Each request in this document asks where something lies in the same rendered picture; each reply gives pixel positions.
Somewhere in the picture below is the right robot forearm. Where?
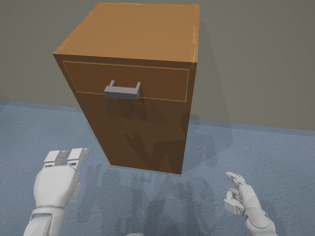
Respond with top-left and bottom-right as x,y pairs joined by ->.
244,207 -> 278,236

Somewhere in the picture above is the drawer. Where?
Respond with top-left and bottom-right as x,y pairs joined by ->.
63,60 -> 189,101

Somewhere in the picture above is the left robot forearm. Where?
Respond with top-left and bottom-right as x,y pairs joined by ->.
23,206 -> 66,236

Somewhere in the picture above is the cabinet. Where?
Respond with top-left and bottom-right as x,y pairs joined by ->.
52,2 -> 201,175

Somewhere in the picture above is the left robot hand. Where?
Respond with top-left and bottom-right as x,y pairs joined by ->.
33,147 -> 91,208

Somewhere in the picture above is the handle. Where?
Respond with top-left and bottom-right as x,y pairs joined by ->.
104,80 -> 141,100

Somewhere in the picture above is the right robot hand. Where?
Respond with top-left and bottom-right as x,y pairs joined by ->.
223,171 -> 262,217

